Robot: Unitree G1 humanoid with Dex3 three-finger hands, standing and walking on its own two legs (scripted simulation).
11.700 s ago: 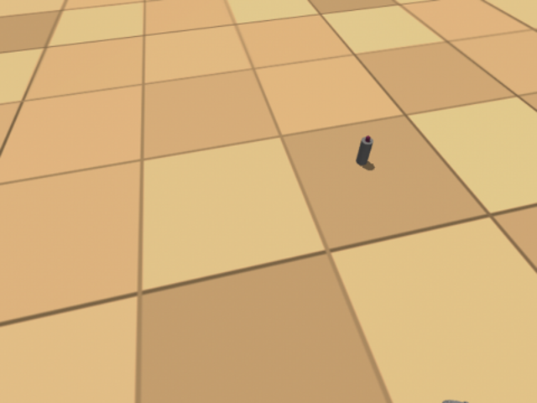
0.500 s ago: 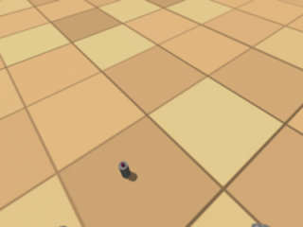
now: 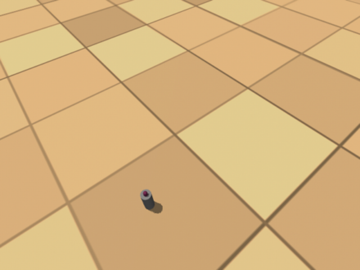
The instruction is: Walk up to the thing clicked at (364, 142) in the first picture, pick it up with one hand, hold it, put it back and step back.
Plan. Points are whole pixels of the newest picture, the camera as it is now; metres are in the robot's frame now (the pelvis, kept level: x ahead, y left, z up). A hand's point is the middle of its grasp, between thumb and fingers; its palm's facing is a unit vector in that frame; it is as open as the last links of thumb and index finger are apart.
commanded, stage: walk up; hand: left
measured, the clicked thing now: (147, 198) +0.54 +0.23 -0.69
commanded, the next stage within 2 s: none
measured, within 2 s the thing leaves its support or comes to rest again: neither
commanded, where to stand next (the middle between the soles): +0.18 +0.01 m, yaw -5 degrees
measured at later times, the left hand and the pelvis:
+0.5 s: hand out of the picture +0.02 +0.32 -0.18, palm faces -0.06 -0.93 -0.36, open 7.4 cm; pelvis -0.10 +0.06 -0.01, yaw -2 degrees
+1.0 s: hand out of the picture -0.11 +0.29 -0.16, palm faces -0.04 -0.91 -0.41, open 7.4 cm; pelvis -0.24 +0.03 -0.02, yaw -2 degrees
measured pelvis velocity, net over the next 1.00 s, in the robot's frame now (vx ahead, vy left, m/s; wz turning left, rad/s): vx -0.24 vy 0.03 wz -0.03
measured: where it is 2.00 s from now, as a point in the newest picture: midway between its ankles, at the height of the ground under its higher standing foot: outside the picture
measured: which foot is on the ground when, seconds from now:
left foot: down 0.00-0.74, up 0.76-1.00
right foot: down 0.00-0.26, up 0.28-0.68, down 0.70-1.00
